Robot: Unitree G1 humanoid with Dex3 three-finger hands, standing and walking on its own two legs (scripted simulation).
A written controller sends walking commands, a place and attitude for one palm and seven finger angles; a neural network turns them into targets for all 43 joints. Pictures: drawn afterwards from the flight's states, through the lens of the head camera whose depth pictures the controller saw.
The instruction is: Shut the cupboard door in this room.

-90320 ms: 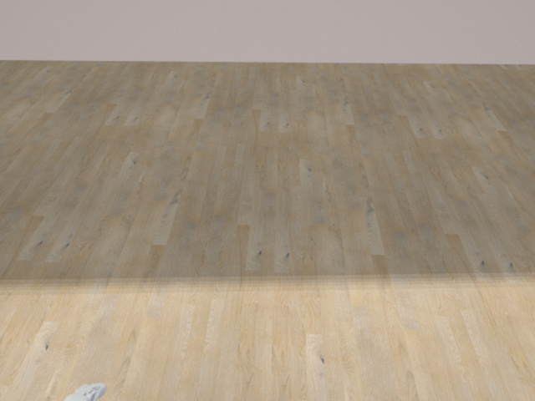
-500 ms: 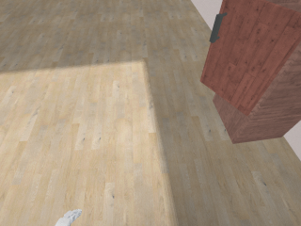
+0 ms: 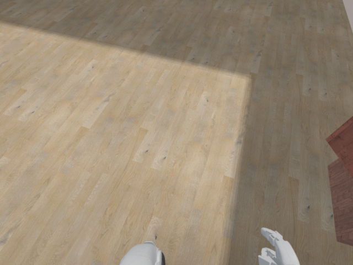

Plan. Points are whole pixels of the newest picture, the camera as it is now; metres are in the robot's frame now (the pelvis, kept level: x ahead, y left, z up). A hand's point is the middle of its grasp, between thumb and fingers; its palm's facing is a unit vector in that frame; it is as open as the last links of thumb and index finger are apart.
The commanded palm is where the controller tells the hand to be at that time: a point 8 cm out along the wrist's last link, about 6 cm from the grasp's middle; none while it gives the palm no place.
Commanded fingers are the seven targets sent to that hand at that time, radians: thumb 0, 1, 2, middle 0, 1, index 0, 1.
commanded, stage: walk to a spot facing it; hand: left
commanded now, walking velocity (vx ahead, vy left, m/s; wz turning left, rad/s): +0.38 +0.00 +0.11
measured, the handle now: out of the picture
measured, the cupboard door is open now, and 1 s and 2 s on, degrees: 29 29 29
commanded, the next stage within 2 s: turn to face it in 0.32 s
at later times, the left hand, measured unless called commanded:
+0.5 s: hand (140, 173) +0.35 +0.14 -0.14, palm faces +0.04 -0.98 -0.19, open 7.4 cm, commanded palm none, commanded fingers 0.00 0.90 0.90 -0.20 -0.30 -0.20 -0.30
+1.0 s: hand (137, 143) +0.46 +0.17 -0.14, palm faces -0.13 -0.97 -0.19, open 7.4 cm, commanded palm none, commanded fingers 0.00 0.90 0.90 -0.20 -0.30 -0.20 -0.30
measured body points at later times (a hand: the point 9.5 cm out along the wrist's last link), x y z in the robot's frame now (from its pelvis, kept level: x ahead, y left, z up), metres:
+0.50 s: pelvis +0.24 -0.04 +0.01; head +0.28 -0.04 +0.46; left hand +0.35 +0.20 -0.12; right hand +0.18 -0.27 -0.14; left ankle +0.10 +0.07 -0.63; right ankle +0.30 -0.13 -0.71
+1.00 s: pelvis +0.35 -0.01 +0.03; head +0.39 -0.01 +0.47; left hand +0.46 +0.23 -0.13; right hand +0.39 -0.26 -0.11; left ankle +0.37 +0.10 -0.71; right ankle +0.31 -0.13 -0.66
